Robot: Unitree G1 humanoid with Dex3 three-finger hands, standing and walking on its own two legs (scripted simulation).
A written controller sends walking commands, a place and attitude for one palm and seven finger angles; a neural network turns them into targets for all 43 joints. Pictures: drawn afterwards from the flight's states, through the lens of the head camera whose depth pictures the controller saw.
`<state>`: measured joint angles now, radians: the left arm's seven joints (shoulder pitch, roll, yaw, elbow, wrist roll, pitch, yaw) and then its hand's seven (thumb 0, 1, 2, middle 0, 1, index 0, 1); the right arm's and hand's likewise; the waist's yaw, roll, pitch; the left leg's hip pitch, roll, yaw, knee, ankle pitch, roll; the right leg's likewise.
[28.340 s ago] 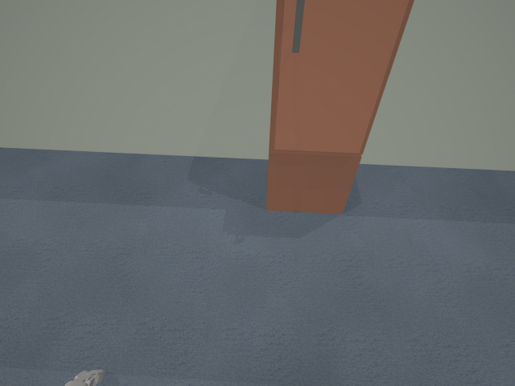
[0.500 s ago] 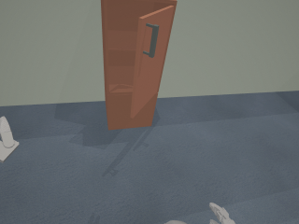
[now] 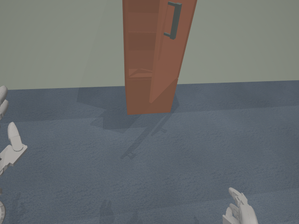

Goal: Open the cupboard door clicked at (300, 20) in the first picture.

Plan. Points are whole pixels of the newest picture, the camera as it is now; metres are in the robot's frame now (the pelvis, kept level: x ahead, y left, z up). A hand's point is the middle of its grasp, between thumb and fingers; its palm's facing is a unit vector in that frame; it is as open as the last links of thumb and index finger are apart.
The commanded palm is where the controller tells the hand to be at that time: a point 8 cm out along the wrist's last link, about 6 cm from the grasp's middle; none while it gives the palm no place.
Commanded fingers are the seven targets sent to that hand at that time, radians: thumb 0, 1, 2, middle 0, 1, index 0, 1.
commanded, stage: stop stepping back and stand still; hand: left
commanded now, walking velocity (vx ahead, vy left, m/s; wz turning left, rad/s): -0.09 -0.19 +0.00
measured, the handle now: (171, 20) +0.88 -0.03 +0.17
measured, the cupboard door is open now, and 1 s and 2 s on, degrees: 48 48 48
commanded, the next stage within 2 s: let the arm hang, fingers relaxed in 0.10 s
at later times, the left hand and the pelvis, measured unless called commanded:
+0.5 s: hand out of the picture +0.09 +0.18 -0.15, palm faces +0.03 -0.99 -0.17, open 7.3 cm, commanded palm none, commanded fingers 0.00 0.90 0.90 -0.20 -0.30 -0.20 -0.30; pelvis +0.01 +0.01 +0.01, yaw +3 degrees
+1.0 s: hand out of the picture +0.01 +0.24 -0.14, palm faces +0.05 -0.96 -0.27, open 7.4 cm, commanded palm none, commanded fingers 0.00 0.90 0.90 -0.20 -0.30 -0.20 -0.30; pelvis +0.00 +0.03 +0.02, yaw +1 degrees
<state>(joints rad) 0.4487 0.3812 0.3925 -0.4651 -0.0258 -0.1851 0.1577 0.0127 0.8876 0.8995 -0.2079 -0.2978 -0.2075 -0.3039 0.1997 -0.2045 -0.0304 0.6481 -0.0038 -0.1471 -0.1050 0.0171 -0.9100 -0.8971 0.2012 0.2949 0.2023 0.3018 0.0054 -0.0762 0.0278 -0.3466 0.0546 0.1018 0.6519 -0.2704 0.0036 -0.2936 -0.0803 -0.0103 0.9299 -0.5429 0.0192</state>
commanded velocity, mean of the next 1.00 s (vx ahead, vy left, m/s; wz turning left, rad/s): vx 0.00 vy -0.01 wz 0.00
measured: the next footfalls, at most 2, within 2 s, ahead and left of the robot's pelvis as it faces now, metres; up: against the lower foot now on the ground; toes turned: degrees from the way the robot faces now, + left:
right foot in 0.16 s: +0.07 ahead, -0.11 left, +0.00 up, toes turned -7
left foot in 0.42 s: +0.05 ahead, +0.16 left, +0.00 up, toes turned +8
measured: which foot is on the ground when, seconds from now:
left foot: down 0.00-0.18, up 0.20-0.40, down 0.42-1.00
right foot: up 0.00-0.14, down 0.16-1.00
